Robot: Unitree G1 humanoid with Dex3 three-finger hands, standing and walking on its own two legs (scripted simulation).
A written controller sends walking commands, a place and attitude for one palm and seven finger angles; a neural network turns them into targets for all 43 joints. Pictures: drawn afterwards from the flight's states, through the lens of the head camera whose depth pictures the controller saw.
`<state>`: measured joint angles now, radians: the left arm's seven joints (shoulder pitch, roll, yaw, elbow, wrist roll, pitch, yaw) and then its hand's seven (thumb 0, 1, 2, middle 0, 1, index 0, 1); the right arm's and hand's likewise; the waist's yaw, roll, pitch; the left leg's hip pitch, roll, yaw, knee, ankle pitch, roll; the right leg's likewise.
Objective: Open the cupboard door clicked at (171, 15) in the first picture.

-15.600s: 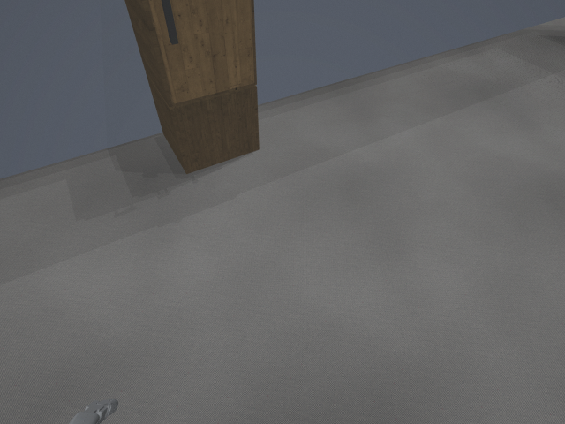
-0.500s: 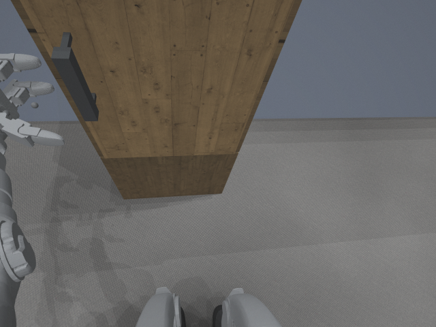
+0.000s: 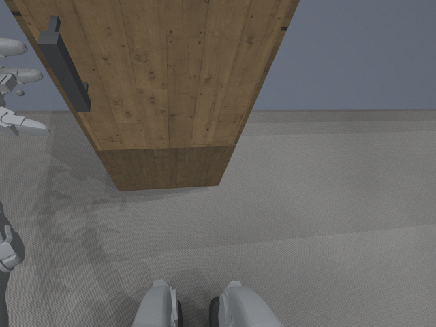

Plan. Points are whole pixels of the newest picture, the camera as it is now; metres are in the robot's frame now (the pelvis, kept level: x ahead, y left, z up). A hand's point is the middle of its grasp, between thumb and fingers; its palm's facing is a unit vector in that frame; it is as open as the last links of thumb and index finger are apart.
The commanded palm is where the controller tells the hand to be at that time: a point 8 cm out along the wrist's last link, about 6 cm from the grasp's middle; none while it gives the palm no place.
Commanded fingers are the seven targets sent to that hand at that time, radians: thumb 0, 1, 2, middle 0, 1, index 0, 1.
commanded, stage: slide the fingers in behind the handle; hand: left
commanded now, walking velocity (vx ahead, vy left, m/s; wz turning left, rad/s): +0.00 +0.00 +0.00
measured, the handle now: (70, 68) +0.54 +0.23 +0.07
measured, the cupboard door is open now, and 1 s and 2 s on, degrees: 0 0 2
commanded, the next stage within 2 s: close the thumb around the handle in 1.68 s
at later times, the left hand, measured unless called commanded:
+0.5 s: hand (41, 96) +0.48 +0.26 +0.07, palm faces +0.03 -1.00 +0.00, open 14.0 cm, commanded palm +0.46 +0.30 +0.07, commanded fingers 0.00 -0.50 0.30 -0.30 -1.20 -0.30 -1.20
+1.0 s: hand (71, 97) +0.48 +0.22 +0.07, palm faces +0.03 -1.00 -0.02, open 14.0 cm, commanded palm +0.46 +0.26 +0.07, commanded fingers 0.00 -0.50 0.30 -0.30 -1.20 -0.30 -1.20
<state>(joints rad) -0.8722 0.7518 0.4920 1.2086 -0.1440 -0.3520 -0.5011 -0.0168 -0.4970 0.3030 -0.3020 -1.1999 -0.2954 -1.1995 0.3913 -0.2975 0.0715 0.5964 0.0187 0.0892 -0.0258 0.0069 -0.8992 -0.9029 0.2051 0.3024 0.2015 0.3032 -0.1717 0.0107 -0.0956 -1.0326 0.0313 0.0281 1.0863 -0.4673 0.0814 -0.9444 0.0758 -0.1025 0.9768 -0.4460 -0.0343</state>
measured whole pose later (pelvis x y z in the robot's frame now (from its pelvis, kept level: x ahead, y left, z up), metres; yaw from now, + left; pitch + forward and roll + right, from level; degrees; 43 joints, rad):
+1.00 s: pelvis +0.00 -0.01 +0.00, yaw +0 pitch +21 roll -4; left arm -0.79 0.53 0.40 1.11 -0.13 -0.42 -0.30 -0.02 -0.50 0.30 -0.30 -1.20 -0.30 -1.20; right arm 0.38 -0.27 0.05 0.60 0.01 0.09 0.00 0.01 -0.90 -0.90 0.20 0.30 0.20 0.30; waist -0.15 0.02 -0.11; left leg -0.97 0.02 0.04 1.06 -0.46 0.07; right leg -0.90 0.07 -0.08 0.98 -0.45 -0.04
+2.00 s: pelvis +0.00 -0.01 +0.00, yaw +1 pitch +21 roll -3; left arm -0.80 0.49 0.36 1.12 -0.14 -0.44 -0.28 -0.02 -0.29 0.39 -0.32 -1.22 -0.31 -1.22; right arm 0.37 -0.27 0.04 0.62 0.01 0.07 0.00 0.01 -0.90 -0.90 0.20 0.30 0.20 0.30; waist -0.14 0.02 -0.12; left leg -0.97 0.02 0.04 1.07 -0.46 0.07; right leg -0.91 0.07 -0.09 1.00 -0.46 -0.05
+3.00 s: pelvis +0.01 -0.01 +0.02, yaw +0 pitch +18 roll -3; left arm -0.39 0.35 0.30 0.71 -0.22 -0.40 -0.26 0.00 0.68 0.71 -0.36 -1.35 -0.35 -1.35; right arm 0.38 -0.26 0.03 0.54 0.04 0.10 0.03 0.01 -0.90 -0.90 0.20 0.30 0.20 0.30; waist -0.10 0.02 -0.15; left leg -0.84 0.02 0.08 0.98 -0.46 0.07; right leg -0.79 0.07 -0.04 0.92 -0.45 -0.04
